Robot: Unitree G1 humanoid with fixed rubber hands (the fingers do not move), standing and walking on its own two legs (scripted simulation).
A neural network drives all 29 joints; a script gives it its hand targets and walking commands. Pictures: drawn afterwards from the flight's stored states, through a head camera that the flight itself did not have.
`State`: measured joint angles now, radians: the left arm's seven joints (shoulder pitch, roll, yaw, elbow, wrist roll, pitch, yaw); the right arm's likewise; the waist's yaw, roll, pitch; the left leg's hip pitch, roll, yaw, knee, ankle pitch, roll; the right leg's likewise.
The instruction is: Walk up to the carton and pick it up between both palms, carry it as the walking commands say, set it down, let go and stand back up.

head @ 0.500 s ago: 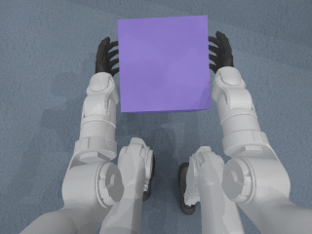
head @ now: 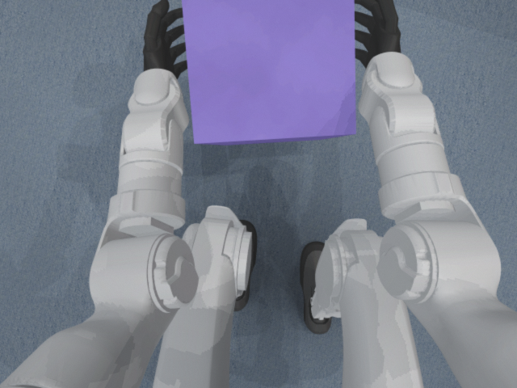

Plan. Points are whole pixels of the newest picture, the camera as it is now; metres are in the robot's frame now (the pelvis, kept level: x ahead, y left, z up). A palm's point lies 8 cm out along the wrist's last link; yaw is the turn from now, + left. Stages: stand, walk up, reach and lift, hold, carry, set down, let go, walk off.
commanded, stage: set down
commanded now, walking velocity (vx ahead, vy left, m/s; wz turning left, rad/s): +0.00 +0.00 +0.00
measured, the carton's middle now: (270, 77) +0.52 +0.06 -0.20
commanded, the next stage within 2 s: none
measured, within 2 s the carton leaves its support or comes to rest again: rests again in 1.30 s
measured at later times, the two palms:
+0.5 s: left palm (174, 69) +0.52 +0.20 -0.18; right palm (362, 61) +0.55 -0.07 -0.18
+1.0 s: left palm (175, 71) +0.52 +0.20 -0.20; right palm (357, 67) +0.55 -0.07 -0.20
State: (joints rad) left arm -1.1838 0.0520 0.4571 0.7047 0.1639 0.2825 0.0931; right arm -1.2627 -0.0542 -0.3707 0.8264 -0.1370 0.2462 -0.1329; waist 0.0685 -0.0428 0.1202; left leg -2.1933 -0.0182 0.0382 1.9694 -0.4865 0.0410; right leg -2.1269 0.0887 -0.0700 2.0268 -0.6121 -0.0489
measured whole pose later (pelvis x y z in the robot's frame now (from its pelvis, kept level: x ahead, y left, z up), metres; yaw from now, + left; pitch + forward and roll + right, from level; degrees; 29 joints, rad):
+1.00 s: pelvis +0.00 +0.00 -0.05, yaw -1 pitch +37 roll +0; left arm -1.35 0.18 0.35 0.90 0.03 0.24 0.09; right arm -1.40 -0.14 -0.28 0.94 -0.08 0.22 -0.17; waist 0.10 -0.02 0.29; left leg -2.28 -0.03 0.04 2.16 -0.52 0.03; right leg -2.23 0.12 -0.06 2.22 -0.64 -0.03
